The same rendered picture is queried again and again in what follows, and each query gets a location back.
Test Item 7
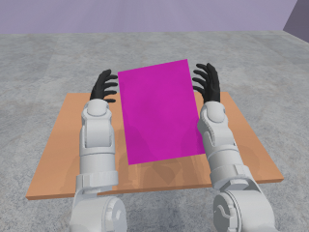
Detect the robot left forearm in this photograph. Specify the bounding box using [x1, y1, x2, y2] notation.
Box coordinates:
[69, 99, 119, 230]

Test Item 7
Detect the left robot upper arm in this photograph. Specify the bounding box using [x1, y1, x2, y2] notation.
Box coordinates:
[70, 195, 127, 232]

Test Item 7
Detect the robot right forearm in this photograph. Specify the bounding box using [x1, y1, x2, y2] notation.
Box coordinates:
[197, 101, 275, 220]

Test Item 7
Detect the right robot hand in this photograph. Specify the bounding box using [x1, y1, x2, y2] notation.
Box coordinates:
[192, 63, 220, 104]

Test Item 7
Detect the right robot upper arm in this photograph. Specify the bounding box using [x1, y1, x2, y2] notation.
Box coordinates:
[212, 189, 280, 232]

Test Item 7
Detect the table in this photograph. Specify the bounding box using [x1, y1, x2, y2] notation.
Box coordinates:
[25, 92, 285, 201]

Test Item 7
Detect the left robot hand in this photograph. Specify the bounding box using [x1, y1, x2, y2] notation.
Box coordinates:
[90, 69, 118, 103]

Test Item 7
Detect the carton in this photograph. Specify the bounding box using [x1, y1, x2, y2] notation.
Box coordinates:
[118, 59, 206, 165]

